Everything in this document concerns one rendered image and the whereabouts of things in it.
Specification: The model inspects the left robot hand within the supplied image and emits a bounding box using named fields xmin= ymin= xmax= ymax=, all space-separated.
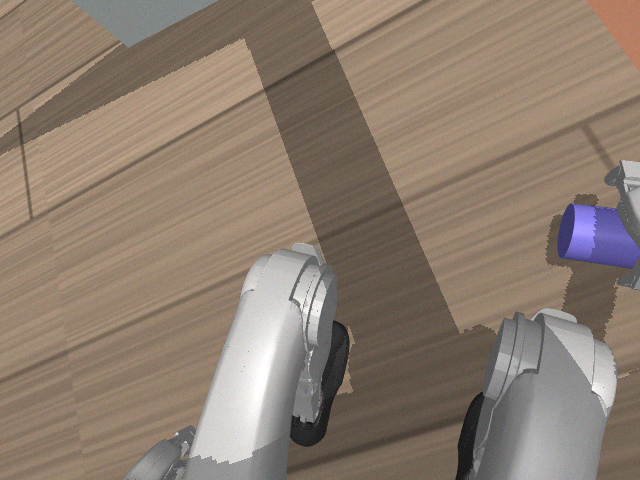
xmin=122 ymin=425 xmax=196 ymax=480

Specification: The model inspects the left robot foot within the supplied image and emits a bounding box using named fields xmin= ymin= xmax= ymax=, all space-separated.
xmin=290 ymin=320 xmax=350 ymax=447

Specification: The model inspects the right robot hand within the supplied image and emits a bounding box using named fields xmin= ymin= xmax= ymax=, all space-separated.
xmin=604 ymin=160 xmax=640 ymax=291

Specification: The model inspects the right robot foot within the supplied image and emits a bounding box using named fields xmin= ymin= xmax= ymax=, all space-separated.
xmin=455 ymin=392 xmax=485 ymax=480

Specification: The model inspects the can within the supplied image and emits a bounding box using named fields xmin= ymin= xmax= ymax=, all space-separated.
xmin=557 ymin=204 xmax=640 ymax=269

